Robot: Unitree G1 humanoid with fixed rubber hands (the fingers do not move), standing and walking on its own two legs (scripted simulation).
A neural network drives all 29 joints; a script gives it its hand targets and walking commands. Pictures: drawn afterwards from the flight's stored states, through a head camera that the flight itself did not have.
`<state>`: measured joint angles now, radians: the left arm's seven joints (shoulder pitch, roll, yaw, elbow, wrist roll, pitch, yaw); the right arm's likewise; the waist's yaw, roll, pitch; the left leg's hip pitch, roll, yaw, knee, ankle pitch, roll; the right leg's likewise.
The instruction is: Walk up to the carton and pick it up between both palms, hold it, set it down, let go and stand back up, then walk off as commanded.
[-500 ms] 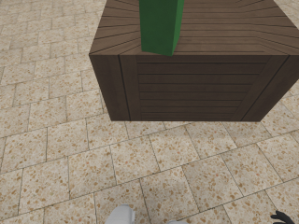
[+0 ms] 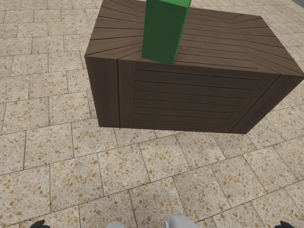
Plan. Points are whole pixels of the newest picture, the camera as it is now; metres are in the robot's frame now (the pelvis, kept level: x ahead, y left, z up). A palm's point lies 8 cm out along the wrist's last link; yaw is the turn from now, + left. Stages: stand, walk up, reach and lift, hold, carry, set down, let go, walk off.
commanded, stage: walk off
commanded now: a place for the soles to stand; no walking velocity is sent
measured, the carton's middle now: (165, 26) +0.97 -0.01 +0.02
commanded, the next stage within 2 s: stand in 1.56 s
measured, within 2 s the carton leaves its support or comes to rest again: neither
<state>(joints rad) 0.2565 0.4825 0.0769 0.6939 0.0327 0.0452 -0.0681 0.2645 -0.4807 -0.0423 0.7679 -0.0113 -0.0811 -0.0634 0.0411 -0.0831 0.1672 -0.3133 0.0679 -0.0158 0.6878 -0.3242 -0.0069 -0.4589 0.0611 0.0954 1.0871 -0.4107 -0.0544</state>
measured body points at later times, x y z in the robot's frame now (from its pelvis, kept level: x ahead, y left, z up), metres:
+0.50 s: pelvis -0.02 -0.10 +0.00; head +0.01 -0.13 +0.44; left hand +0.06 +0.25 -0.06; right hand +0.09 -0.43 -0.12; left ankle +0.00 +0.09 -0.68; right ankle +0.07 -0.16 -0.72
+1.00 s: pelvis -0.07 -0.01 +0.01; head -0.04 +0.04 +0.45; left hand +0.03 +0.33 -0.11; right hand +0.02 -0.35 -0.05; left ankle -0.05 +0.09 -0.72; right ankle +0.01 -0.17 -0.68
